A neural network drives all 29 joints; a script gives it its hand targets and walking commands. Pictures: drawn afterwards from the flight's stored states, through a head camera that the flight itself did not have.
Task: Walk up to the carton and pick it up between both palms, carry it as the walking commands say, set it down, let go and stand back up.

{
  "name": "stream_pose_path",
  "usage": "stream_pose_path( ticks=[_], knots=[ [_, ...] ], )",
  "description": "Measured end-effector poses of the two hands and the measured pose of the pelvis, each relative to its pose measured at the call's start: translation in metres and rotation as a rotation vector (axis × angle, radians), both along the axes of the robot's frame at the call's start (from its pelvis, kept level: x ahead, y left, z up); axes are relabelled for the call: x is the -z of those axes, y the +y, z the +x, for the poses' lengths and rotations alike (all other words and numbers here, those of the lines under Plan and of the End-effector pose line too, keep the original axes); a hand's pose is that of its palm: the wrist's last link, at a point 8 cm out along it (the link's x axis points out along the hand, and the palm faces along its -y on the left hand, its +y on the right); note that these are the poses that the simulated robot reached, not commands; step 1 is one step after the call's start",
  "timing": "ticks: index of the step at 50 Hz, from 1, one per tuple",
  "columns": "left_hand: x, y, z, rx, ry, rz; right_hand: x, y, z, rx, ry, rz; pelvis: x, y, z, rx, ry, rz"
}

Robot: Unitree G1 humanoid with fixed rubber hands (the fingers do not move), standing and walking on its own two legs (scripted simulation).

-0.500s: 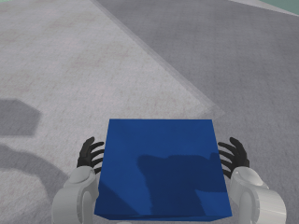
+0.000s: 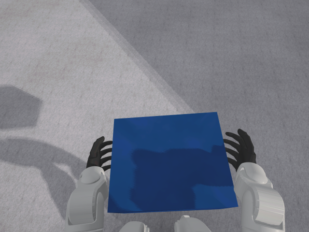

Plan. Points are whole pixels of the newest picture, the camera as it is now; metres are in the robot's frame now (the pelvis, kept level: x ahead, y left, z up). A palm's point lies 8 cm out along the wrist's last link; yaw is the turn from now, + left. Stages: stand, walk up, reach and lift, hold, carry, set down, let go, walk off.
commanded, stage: carry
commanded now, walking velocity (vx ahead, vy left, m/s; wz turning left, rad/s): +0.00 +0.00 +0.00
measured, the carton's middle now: (168, 165) +0.29 -0.02 -0.06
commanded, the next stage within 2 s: none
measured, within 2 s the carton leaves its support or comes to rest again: neither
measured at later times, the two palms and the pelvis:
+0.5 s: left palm (129, 41) +0.70 +0.09 +0.02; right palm (231, 32) +0.71 -0.25 +0.04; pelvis +0.43 -0.08 +0.00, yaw +1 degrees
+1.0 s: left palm out of the picture +0.95 -0.01 +0.06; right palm out of the picture +0.93 -0.35 +0.05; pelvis +0.69 -0.16 +0.01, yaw +1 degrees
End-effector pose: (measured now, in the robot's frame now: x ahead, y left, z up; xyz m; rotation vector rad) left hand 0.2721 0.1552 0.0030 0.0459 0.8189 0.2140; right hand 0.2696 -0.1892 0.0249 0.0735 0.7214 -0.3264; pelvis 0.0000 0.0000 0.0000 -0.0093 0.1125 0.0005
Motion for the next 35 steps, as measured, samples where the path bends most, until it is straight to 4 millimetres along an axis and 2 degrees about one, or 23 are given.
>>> stream_pose_path(
  ticks=[5,7,10,12,14,16,18,20,22,26,30,32,35],
  knots=[
    [0.0,0.017,0.05,-0.216,-0.03,-0.076,-0.018,0.024,0.113,-0.178,-0.036,-0.037,-0.008,-0.023,0.096,-0.049,0.0,0.02],
    [-0.014,0.021,0.079,-0.263,-0.081,-0.091,-0.033,0.03,0.154,-0.219,-0.089,-0.037,-0.008,-0.027,0.133,-0.011,-0.002,0.025],
    [-0.049,0.019,0.142,-0.246,-0.177,-0.05,-0.047,0.025,0.205,-0.203,-0.178,0.001,-0.006,-0.027,0.186,0.012,-0.005,-0.006],
    [-0.069,0.011,0.193,-0.194,-0.226,-0.016,-0.046,0.013,0.234,-0.159,-0.196,0.032,-0.005,-0.028,0.223,0.013,-0.001,-0.018],
    [-0.08,-0.004,0.243,-0.138,-0.244,0.001,-0.042,-0.004,0.261,-0.094,-0.188,0.046,-0.002,-0.03,0.262,0.014,-0.001,-0.014],
    [-0.077,-0.023,0.287,-0.093,-0.231,-0.008,-0.038,-0.023,0.287,-0.034,-0.173,0.056,0.003,-0.035,0.302,0.006,-0.022,-0.005],
    [-0.064,-0.041,0.328,-0.059,-0.21,-0.02,-0.033,-0.041,0.32,-0.007,-0.157,0.037,0.014,-0.046,0.342,-0.015,-0.07,0.033],
    [-0.049,-0.053,0.363,-0.03,-0.159,-0.005,-0.028,-0.054,0.357,0.007,-0.126,0.034,0.018,-0.053,0.373,-0.03,-0.106,0.016],
    [-0.035,-0.06,0.393,-0.019,-0.085,0.013,-0.022,-0.061,0.393,-0.001,-0.075,0.028,0.014,-0.061,0.398,-0.031,-0.112,-0.011],
    [-0.015,-0.066,0.435,-0.058,0.008,-0.009,-0.01,-0.067,0.45,-0.062,0.032,-0.006,-0.006,-0.083,0.442,-0.029,-0.087,-0.003],
    [0.011,-0.068,0.468,-0.08,0.043,-0.032,0.016,-0.072,0.495,-0.187,0.14,-0.065,-0.023,-0.103,0.483,-0.048,-0.087,0.029],
    [0.009,-0.07,0.483,-0.074,0.007,-0.044,0.015,-0.075,0.514,-0.21,0.113,-0.078,-0.024,-0.108,0.504,-0.052,-0.095,0.031],
    [-0.015,-0.076,0.511,-0.127,-0.104,-0.039,-0.011,-0.077,0.542,-0.139,-0.018,-0.014,-0.021,-0.115,0.533,-0.003,-0.094,0.057]
  ],
)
